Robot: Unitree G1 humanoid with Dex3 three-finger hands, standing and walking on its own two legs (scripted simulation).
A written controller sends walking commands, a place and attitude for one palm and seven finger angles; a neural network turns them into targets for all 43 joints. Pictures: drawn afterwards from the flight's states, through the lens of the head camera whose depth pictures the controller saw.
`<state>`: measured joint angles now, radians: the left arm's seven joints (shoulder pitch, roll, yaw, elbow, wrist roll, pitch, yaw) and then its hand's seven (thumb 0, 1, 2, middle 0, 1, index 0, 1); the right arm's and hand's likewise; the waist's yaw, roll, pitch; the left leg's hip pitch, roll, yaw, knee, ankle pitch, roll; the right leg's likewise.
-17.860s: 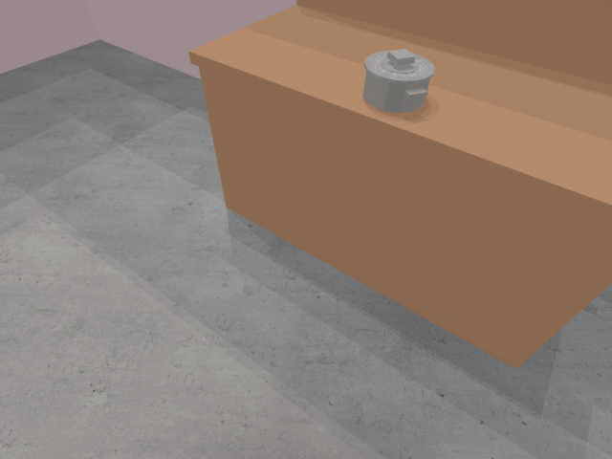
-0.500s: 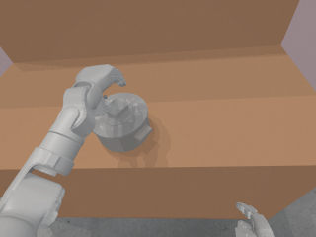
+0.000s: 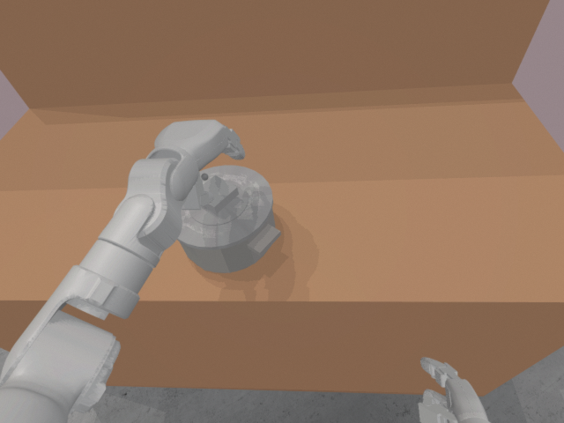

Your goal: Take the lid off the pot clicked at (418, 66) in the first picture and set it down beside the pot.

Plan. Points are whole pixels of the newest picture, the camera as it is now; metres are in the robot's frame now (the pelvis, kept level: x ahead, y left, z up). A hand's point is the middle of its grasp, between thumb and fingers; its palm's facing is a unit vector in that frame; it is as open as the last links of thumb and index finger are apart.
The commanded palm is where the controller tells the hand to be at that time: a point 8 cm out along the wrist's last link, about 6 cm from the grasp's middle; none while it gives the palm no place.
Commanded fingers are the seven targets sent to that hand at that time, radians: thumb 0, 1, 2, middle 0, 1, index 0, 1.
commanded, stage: move the open hand above the knob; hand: left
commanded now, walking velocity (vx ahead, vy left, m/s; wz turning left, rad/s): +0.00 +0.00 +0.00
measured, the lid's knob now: (215, 193) +0.45 +0.14 +0.07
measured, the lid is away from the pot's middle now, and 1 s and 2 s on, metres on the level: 0.00 0.00 0.00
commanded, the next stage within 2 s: lower the open fingers around the knob in 0.46 s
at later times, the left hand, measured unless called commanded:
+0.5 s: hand (197, 183) +0.40 +0.14 +0.14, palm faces -0.22 -0.07 -0.97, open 10.1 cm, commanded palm +0.38 +0.15 +0.21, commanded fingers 0.00 -0.27 1.37 -0.83 -0.08 -0.83 -0.08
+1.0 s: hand (201, 191) +0.40 +0.14 +0.12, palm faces -0.28 -0.08 -0.96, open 10.1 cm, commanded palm +0.39 +0.15 +0.18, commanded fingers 0.00 -0.27 1.37 -0.83 -0.08 -0.83 -0.08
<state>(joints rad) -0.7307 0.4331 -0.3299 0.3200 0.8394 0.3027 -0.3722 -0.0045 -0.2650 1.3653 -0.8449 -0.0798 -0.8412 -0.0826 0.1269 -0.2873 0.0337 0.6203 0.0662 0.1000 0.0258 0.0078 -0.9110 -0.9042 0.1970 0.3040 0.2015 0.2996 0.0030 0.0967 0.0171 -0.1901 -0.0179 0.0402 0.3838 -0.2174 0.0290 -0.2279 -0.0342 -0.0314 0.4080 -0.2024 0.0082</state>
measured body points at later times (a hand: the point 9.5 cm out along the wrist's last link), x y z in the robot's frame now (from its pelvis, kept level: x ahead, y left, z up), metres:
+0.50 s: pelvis +0.00 +0.00 +0.00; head +0.02 -0.05 +0.45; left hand +0.41 +0.14 +0.20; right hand +0.18 -0.23 -0.11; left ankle -0.01 +0.10 -0.74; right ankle +0.01 -0.13 -0.74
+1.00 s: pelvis -0.01 -0.01 +0.00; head +0.01 -0.04 +0.45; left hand +0.41 +0.14 +0.18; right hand +0.16 -0.24 -0.12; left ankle -0.01 +0.10 -0.74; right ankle +0.01 -0.13 -0.74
